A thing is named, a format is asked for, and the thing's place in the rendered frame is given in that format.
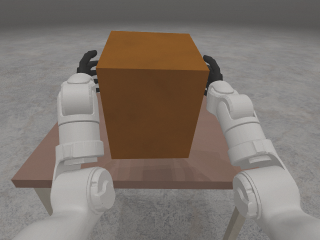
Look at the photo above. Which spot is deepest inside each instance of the right robot upper arm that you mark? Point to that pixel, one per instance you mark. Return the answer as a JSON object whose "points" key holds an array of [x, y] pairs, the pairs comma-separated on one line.
{"points": [[269, 196]]}

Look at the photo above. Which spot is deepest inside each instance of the robot right hand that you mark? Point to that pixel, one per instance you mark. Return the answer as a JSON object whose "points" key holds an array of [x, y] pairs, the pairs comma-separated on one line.
{"points": [[214, 73]]}

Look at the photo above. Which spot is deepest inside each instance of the left robot upper arm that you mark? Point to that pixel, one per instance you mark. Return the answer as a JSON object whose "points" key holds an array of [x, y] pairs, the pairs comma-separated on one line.
{"points": [[79, 197]]}

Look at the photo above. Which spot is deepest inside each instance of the table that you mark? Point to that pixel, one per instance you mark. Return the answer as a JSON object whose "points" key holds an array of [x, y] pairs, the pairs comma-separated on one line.
{"points": [[208, 166]]}

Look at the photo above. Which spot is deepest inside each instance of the carton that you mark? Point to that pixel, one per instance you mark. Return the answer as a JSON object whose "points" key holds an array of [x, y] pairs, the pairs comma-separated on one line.
{"points": [[151, 86]]}

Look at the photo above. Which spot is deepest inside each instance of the robot right forearm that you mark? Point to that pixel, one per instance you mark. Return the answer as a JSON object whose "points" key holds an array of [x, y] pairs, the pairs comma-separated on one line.
{"points": [[247, 144]]}

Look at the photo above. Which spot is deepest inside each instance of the robot left forearm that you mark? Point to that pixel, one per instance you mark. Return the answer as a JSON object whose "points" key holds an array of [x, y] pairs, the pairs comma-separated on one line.
{"points": [[78, 121]]}

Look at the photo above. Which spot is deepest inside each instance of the robot left hand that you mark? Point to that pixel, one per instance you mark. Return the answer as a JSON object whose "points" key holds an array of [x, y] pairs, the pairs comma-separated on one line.
{"points": [[85, 65]]}

